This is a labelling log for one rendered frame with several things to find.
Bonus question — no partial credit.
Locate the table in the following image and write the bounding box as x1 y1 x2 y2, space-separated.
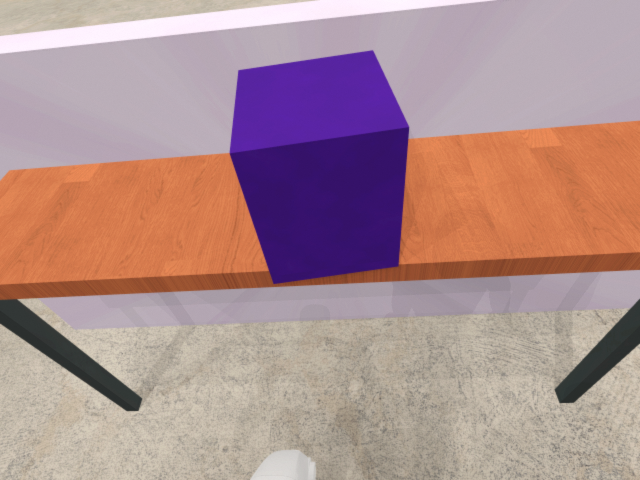
0 121 640 411

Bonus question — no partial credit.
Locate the left robot thigh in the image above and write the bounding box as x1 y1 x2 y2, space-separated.
250 450 316 480

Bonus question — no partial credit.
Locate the carton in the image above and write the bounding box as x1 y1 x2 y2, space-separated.
230 50 409 284

